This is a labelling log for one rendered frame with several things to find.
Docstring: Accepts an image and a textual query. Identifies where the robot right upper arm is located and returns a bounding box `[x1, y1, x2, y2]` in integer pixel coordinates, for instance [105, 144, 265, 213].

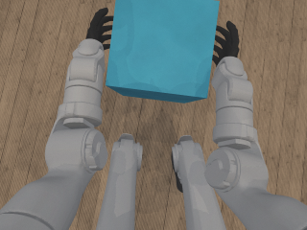
[204, 147, 307, 230]

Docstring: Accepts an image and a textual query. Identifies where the left robot hand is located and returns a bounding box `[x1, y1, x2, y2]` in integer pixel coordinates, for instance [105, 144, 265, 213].
[86, 8, 114, 50]

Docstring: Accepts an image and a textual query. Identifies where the robot left upper arm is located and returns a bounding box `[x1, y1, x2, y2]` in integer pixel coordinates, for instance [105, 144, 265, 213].
[0, 127, 108, 230]

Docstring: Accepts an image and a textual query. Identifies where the right robot shin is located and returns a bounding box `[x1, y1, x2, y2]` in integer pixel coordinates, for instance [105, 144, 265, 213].
[177, 135, 203, 183]

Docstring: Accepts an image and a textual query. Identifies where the carton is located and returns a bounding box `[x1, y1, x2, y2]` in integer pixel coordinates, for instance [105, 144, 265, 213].
[106, 0, 220, 104]

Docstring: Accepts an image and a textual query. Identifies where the robot right forearm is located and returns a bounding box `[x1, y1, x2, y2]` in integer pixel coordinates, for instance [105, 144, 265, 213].
[211, 57, 265, 162]

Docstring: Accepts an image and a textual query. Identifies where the robot left forearm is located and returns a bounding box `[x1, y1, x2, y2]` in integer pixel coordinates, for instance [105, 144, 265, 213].
[45, 38, 106, 165]

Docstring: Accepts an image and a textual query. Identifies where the right robot thigh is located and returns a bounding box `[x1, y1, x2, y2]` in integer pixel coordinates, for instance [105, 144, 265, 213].
[172, 140, 226, 230]

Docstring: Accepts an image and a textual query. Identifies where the right robot hand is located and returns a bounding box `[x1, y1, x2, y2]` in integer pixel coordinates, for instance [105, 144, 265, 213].
[212, 20, 240, 67]

